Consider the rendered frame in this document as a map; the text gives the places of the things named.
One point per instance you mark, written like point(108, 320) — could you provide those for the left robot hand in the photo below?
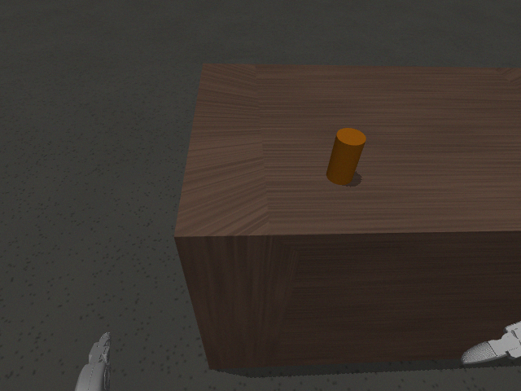
point(95, 376)

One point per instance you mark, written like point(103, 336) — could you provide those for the can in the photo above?
point(345, 155)

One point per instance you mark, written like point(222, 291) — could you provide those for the right robot hand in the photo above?
point(509, 345)

